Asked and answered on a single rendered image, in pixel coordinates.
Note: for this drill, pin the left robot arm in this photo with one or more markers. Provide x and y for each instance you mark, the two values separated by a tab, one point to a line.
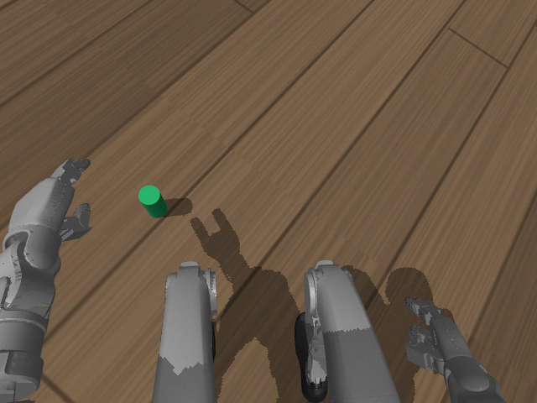
28	266

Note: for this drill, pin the right robot hand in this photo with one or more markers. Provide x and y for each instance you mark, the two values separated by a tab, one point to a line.
430	349

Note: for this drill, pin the right robot foot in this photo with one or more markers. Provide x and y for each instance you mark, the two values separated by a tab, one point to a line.
312	392

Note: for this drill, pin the left robot hand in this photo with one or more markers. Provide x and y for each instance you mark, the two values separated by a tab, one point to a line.
48	202

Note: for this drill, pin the can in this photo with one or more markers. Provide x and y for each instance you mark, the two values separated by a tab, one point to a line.
152	200

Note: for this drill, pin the right robot arm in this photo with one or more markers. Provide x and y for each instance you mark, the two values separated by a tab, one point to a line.
468	382

